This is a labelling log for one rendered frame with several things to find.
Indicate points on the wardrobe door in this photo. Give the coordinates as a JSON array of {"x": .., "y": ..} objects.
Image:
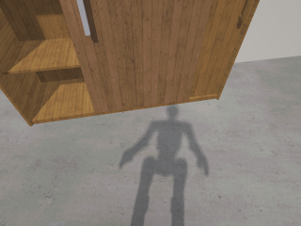
[
  {"x": 222, "y": 31},
  {"x": 139, "y": 52}
]

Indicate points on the handle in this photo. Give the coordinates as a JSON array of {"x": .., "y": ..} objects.
[
  {"x": 81, "y": 7},
  {"x": 247, "y": 10}
]

